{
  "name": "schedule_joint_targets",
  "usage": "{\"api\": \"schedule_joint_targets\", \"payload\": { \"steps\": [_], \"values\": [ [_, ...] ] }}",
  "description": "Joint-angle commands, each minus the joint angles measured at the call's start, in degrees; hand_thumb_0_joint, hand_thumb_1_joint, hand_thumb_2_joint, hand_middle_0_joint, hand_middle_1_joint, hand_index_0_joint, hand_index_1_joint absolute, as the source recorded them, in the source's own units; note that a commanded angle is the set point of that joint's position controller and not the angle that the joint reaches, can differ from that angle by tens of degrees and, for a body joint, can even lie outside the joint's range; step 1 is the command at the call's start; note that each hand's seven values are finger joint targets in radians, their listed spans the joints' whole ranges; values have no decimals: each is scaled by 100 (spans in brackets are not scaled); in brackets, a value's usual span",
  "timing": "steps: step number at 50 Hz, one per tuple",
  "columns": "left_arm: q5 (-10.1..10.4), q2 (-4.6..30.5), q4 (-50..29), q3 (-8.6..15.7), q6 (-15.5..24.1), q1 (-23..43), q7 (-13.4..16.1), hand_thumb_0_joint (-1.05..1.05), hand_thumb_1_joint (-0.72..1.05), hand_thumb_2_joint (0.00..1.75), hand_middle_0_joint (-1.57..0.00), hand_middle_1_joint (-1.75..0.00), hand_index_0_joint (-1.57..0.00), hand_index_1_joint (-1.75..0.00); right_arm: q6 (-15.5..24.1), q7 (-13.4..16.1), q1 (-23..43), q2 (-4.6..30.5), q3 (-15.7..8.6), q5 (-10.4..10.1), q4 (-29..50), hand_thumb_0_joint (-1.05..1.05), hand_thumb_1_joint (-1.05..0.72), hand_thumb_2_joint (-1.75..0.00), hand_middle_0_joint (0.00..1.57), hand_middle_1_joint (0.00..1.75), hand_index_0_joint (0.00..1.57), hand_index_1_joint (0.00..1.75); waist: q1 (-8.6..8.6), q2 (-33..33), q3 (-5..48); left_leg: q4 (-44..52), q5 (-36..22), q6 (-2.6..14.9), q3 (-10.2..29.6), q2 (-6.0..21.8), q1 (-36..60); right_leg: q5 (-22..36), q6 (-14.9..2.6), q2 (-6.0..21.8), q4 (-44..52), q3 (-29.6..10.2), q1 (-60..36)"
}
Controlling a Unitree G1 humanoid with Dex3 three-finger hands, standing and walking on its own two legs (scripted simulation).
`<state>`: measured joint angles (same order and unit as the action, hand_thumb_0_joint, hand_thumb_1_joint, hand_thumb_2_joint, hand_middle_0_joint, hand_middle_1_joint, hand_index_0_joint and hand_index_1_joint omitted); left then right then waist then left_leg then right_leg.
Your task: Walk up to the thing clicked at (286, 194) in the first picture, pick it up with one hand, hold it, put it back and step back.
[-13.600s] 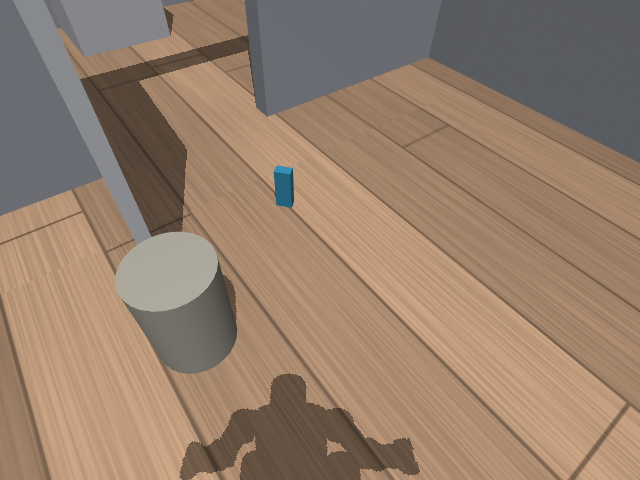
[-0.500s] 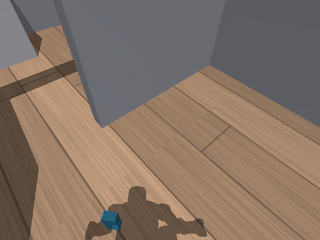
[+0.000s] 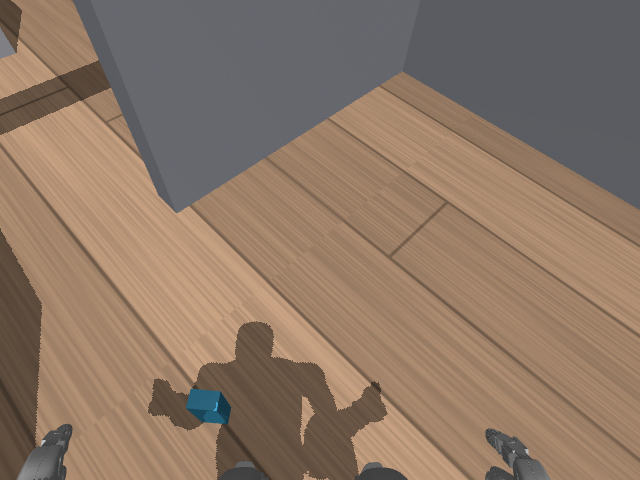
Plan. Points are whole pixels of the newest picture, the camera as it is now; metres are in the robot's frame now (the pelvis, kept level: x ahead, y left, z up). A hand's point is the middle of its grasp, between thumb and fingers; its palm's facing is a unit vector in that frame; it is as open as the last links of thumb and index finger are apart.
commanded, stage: go down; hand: left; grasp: from the side
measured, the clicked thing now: (210, 407) +0.33 +0.24 -0.63
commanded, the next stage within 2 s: none
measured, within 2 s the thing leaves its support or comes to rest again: neither
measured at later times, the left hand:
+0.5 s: hand out of the picture +0.14 +0.31 -0.17, palm faces +0.17 -0.94 -0.29, open 17.3 cm
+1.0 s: hand (57, 451) +0.20 +0.39 -0.24, palm faces +0.26 -0.94 -0.21, open 17.5 cm
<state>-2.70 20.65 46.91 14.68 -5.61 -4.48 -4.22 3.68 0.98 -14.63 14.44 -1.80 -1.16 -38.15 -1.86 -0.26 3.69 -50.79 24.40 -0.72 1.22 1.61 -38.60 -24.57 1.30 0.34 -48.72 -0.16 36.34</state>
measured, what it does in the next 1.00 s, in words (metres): lowers itself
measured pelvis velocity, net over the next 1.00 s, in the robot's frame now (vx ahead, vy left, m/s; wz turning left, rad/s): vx -0.06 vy -0.01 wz -0.03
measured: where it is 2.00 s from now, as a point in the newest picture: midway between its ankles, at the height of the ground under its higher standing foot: outside the picture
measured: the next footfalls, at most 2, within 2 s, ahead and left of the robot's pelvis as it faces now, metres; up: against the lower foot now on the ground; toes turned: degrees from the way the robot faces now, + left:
none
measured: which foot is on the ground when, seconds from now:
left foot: down 0.00-1.00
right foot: down 0.00-1.00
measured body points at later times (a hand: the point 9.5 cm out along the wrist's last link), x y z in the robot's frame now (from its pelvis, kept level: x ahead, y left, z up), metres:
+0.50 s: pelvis -0.02 +0.00 -0.06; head +0.09 +0.03 +0.37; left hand +0.13 +0.36 -0.15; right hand +0.17 -0.25 -0.14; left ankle +0.00 +0.12 -0.70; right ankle -0.01 -0.14 -0.70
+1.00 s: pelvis -0.06 -0.01 -0.20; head +0.12 +0.03 +0.21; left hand +0.18 +0.44 -0.23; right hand +0.13 -0.27 -0.30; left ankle +0.00 +0.12 -0.70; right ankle -0.01 -0.14 -0.70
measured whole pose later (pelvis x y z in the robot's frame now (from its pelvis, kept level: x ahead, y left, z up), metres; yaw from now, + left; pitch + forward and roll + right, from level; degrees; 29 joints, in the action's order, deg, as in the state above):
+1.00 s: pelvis -0.06 -0.01 -0.20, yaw -2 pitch +31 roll -4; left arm 9.9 37.2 46.4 40.7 13.3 7.5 -29.6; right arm 12.0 4.1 -5.6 17.1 1.8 1.3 -36.7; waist -0.2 -1.5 9.0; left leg -101.5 37.4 -2.3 6.1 1.4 -95.5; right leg -38.5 0.5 -0.7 -99.2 2.9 92.0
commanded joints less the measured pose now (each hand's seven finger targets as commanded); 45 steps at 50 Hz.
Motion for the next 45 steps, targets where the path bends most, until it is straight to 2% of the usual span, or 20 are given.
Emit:
{"api": "schedule_joint_targets", "payload": {
  "steps": [1, 5, 7, 9, 10, 16, 17, 19, 21, 22, 25, 27, 28, 29, 33, 34, 35, 38, 41, 45],
  "values": [
    [49, 1154, -1645, 316, 71, 96, -27, 0, -50, 2, -7, -5, -7, -5, 384, 111, 53, 936, -399, -6, 883, 0, -83, -88, 20, 30, 20, 30, 53, 489, 1522, 224, -1959, 43, -8, -3, 714, 1495, -250, -134, 1, 246, -67],
    [43, 1147, -2134, 405, -200, -661, -15, 0, -51, 1, -7, -4, -7, -4, 448, 169, 41, 947, -389, 0, 1097, 0, -85, -88, 20, 30, 20, 30, 67, 563, 1564, 139, -1777, 31, 69, 42, 574, 1264, -250, -139, -175, 269, 125],
    [65, 1203, -2381, 440, -329, -709, -16, 0, -52, 0, -7, -2, -7, -2, 478, 200, 63, 955, -370, 11, 1141, 0, -83, -88, 20, 30, 20, 30, 36, 599, 1517, 41, -1715, 31, 74, 39, 474, 1201, -236, -140, -250, 275, 184],
    [69, 1352, -2644, 629, -437, -830, 39, 0, -50, 0, -7, -1, -7, -1, 509, 249, 73, 899, -327, 23, 1182, 0, -84, -88, 20, 30, 20, 30, 60, 598, 1547, -103, -1617, 59, 14, 0, 356, 1268, -228, -115, -271, 244, 190],
    [104, 1064, -2516, 457, -514, -936, 17, 0, -53, 0, -7, -2, -8, -2, 528, 253, 149, 863, -296, 19, 1270, 0, -85, -88, 20, 30, 20, 30, -28, 482, 1405, -145, -1481, 63, 33, 4, 206, 1151, -219, -118, -301, 255, 326],
    [228, 1324, -2651, 900, -490, -1109, -117, 0, -52, 0, -8, 0, -8, 0, 668, 320, 190, 816, -252, 76, 1363, 0, -87, -89, 20, 30, 20, 30, 35, 553, 1513, -578, -1450, 90, 34, -11, -232, 1116, -233, -108, -684, 281, 676],
    [264, 1327, -2685, 917, -422, -998, -187, 0, -52, 0, -8, 0, -8, 0, 711, 310, 203, 823, -254, 89, 1388, 0, -89, -89, 20, 30, 20, 30, -10, 511, 1459, -707, -1312, 104, 44, -26, -441, 1047, -221, -93, -771, 272, 799],
    [361, 1398, -2662, 1040, -225, -998, -370, 0, -51, 0, -8, 0, -9, 0, 788, 298, 247, 823, -252, 103, 1400, 0, -90, -90, 20, 30, 20, 30, 53, 603, 1500, -916, -1290, 109, 32, -33, -649, 976, -235, -90, -1020, 252, 1106],
    [408, 1550, -2473, 1272, -22, -1226, -545, 0, -52, 0, -9, -1, -9, 0, 837, 303, 210, 829, -275, 127, 1417, 0, -92, -90, 20, 30, 20, 30, 93, 514, 1696, -1145, -1280, 144, 29, -53, -835, 1007, -230, -74, -1195, 240, 1205],
    [480, 1511, -2734, 1218, 122, -1105, -665, 0, -52, 0, -9, -1, -9, 0, 881, 278, 231, 842, -277, 128, 1431, 0, -92, -90, 20, 30, 20, 30, 133, 602, 1792, -1239, -1305, 131, 27, -59, -892, 970, -249, -64, -1339, 234, 1305],
    [654, 1667, -2490, 1520, 535, -1027, -964, 0, -58, 0, -9, -1, -10, 0, 981, 241, 372, 880, -288, 150, 1409, 0, -93, -90, 20, 30, 20, 30, 174, 658, 1797, -1601, -861, 130, 65, -70, -1392, 516, -257, -91, -1768, 243, 1954],
    [750, 1753, -2394, 1682, 846, -1047, -1138, 0, -61, 0, -9, -2, -10, -1, 1028, 223, 404, 932, -309, 153, 1375, 0, -93, -90, 20, 30, 20, 30, 239, 602, 2053, -1852, -793, 146, 89, -84, -1651, 437, -271, -98, -2065, 248, 2243],
    [762, 1942, -2408, 1746, 1023, -643, -1221, 0, -61, 0, -9, -3, -10, -2, 1056, 230, 445, 956, -311, 150, 1356, 0, -93, -90, 20, 30, 20, 30, 169, 642, 2040, -2004, -492, 161, 95, -87, -1876, 215, -267, -88, -2192, 225, 2516],
    [853, 2059, -2334, 1869, 1218, -372, -1312, 0, -61, 0, -9, -5, -10, -4, 1077, 237, 434, 1014, -308, 151, 1283, 0, -92, -90, 20, 30, 20, 30, 161, 629, 2183, -2166, -525, 162, 110, -77, -1995, 229, -266, -85, -2347, 214, 2660],
    [1022, 2595, -1944, 2326, 1908, 107, -1663, 0, -61, 0, -9, -10, -10, -9, 1144, 279, 499, 1165, -291, 165, 1166, 0, -91, -90, 20, 30, 20, 30, 230, 646, 2664, -2724, -415, 167, 216, -45, -2430, 39, -274, -74, -2997, 171, 3289],
    [1070, 2507, -1843, 2255, 2004, 164, -1786, 0, -61, 0, -9, -10, -11, -9, 1145, 295, 473, 1201, -300, 174, 1069, 0, -89, -89, 20, 30, 20, 30, 219, 694, 2717, -2774, -225, 151, 240, -43, -2464, -138, -289, -89, -3090, 155, 3467],
    [1132, 2521, -1729, 2305, 2057, 202, -1889, 0, -61, 0, -9, -9, -10, -7, 1146, 305, 477, 1242, -292, 176, 1025, 0, -89, -90, 20, 30, 20, 30, 229, 746, 2754, -2800, -216, 136, 300, -31, -2497, -158, -294, -85, -3191, 174, 3647],
    [1213, 3022, -1566, 2619, 2172, 644, -2144, 0, -61, 0, -9, -10, -10, -9, 1130, 342, 425, 1389, -293, 180, 870, 0, -88, -89, 20, 30, 20, 30, 367, 974, 3160, -2941, -1, 103, 407, -10, -2482, -338, -304, -88, -3461, 189, 3981],
    [1303, 3465, -1528, 3043, 2204, 819, -2293, 0, -61, 0, -8, -8, -9, -7, 1124, 371, 495, 1434, -230, 196, 899, 0, -89, -90, 20, 30, 20, 30, 513, 939, 3597, -3193, -273, 122, 350, -30, -2525, -151, -316, -120, -3594, 193, 3952],
    [1374, 3573, -959, 3235, 2123, 875, -2438, 0, -61, 0, -9, -9, -10, -8, 1099, 409, 566, 1409, -183, 206, 745, 0, -89, -90, 20, 30, 20, 30, 540, 718, 3487, -3497, -46, 163, 237, -70, -3152, -364, -306, -131, -3631, 135, 3976]
  ]
}}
